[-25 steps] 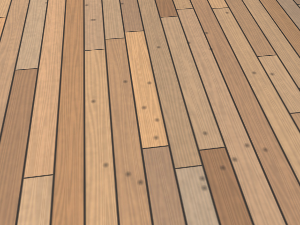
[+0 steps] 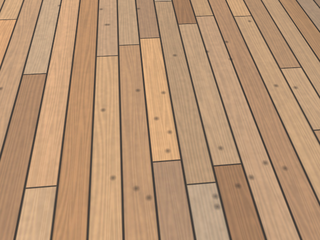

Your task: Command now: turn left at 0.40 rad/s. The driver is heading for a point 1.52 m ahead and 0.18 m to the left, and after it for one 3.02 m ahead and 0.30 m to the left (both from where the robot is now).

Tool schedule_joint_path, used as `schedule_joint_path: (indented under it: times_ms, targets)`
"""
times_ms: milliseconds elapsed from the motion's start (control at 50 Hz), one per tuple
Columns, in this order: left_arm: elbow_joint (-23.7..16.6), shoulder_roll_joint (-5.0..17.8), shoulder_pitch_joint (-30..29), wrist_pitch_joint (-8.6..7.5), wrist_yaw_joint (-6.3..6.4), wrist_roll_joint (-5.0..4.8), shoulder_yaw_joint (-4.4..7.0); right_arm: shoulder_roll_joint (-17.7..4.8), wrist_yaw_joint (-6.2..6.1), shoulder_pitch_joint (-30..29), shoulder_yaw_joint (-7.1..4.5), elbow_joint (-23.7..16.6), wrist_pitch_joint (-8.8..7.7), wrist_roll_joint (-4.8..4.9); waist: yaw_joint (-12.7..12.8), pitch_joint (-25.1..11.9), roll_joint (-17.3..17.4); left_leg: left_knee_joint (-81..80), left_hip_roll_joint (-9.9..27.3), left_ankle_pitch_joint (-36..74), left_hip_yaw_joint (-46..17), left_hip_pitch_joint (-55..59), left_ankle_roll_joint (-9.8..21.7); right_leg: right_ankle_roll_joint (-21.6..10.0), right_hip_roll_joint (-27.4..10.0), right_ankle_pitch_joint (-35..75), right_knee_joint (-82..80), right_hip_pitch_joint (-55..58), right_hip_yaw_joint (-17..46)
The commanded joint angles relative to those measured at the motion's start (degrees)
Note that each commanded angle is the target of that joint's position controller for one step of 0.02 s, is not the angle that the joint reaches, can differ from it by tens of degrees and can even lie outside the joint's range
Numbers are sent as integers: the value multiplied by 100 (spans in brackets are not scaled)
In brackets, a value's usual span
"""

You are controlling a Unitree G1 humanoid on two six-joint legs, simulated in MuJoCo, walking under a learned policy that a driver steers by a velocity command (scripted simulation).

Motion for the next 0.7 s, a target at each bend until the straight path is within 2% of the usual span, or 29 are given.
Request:
schedule_joint_path:
  times_ms: [20,40,60,80,100,120,140,160,180,200,260,380,480,520,560,580,600,620,640,660,680,700]
  targets:
    - [-313,1074,-222,3,61,-71,324,-485,87,77,-128,-390,-65,10,7,-625,-611,-636,-44,390,182,-9,170,-1059,-1773,2752,-477,728,1175]
    - [-294,1076,-268,33,73,-125,335,-482,121,247,-142,-345,-70,6,-113,-672,-620,-1257,-152,922,300,328,292,-870,-1664,2592,-225,628,979]
    - [-190,1003,-67,44,70,-176,337,-624,124,343,-189,-347,-82,-32,-150,-644,-398,-1975,-173,1783,81,720,503,-484,-1409,1901,216,365,702]
    - [-213,760,102,27,45,-30,294,-1190,47,421,-340,-417,-99,-49,23,-698,838,-2438,714,3511,-1332,1487,923,115,-839,499,1527,-660,57]
    - [-593,586,-560,-15,66,109,224,-1680,52,511,-428,-506,-168,-163,-179,-560,1873,-2580,1931,4938,-3164,1712,2118,533,215,-2218,2698,-2126,171]
    - [-603,759,-731,-35,74,71,284,-1410,84,523,-355,-584,-297,-286,-328,-830,965,-2632,1937,4695,-3081,1732,2457,535,116,-2548,3705,-2315,962]
    - [-518,852,-552,-30,49,-44,329,-1279,81,244,-319,-606,-395,-250,-116,-727,701,-2593,1629,4359,-2538,1664,2189,474,-25,-2057,3939,-2387,1137]
    - [-371,897,-348,-25,67,-67,367,-1189,52,-77,-319,-658,-422,-135,42,-613,436,-2551,1283,3928,-2166,1629,1854,477,-104,-1566,3846,-2445,1158]
    - [-310,981,-284,-19,94,-28,398,-1034,16,-244,-265,-696,-415,-27,89,-553,430,-2550,1164,3858,-2050,1655,1678,519,-164,-1210,3701,-2506,1206]
    - [-268,943,-231,-30,94,-17,402,-954,-26,-251,-218,-721,-394,-10,125,-609,529,-2554,1010,4041,-1908,1541,1628,589,-114,-928,3760,-2286,1178]
    - [-244,842,-127,-74,76,-76,385,-964,-74,-101,-218,-772,-339,-52,94,-718,582,-2553,838,4096,-1821,1678,1651,723,9,-543,3465,-2166,1149]
    - [-312,807,-300,-159,63,-85,355,-1163,-126,-87,-287,-854,-222,-49,-53,-535,803,-2509,712,3077,-2259,1485,1642,868,86,-445,2039,-1877,1266]
    - [-244,851,-98,-246,-29,-115,329,-1072,-74,-305,-220,-894,-155,-115,-103,-658,933,-2253,712,3401,-2400,1086,1633,775,67,-546,1364,-1030,1125]
    - [-237,845,-16,-289,-79,-120,310,-1013,-60,-386,-177,-880,-130,-99,-77,-691,926,-2079,708,3712,-2534,1105,1601,686,76,-529,943,-773,1071]
    - [-141,774,278,-351,-142,-102,289,-899,-77,-569,-110,-871,-108,-32,163,-699,834,-1863,525,3563,-2546,980,1384,524,87,333,-252,-154,978]
    - [-118,830,373,-381,-154,-38,285,-792,-87,-463,-66,-823,-122,-39,213,-683,665,-1796,339,3047,-2491,758,1130,395,-111,1262,-849,333,1150]
    - [-176,1170,442,-391,-127,76,317,-560,-86,-211,11,-803,-167,-180,46,-878,-129,-1165,-95,1992,-2002,418,771,117,-975,2436,-922,893,1975]
    - [-188,1328,203,-364,-116,154,296,-530,-83,144,4,-748,-201,-194,-305,-696,-1016,-701,-821,-50,-1344,-100,435,-680,-1636,3527,-754,822,2701]
    - [-156,1035,205,-390,-133,147,209,-795,-110,-32,-53,-783,-205,-216,-104,-734,-1179,-132,-649,-852,-1116,-79,167,-1350,-2068,3090,-938,434,3134]
    - [-144,804,109,-435,-156,137,110,-942,-137,-194,-114,-739,-191,-174,-15,-622,-972,240,-500,-835,-1143,-47,34,-1347,-1859,2691,-1017,354,3040]
    - [-28,790,176,-451,-163,81,87,-794,-148,-201,-96,-674,-175,-184,-19,-729,-889,212,-402,-641,-1010,-133,-46,-1118,-1565,1548,-1135,512,2865]
    - [54,1013,312,-437,-157,-65,148,-754,-136,-300,-100,-684,-164,-187,72,-561,-987,170,-350,-445,-828,-439,-123,-989,-1404,405,-1272,653,2890]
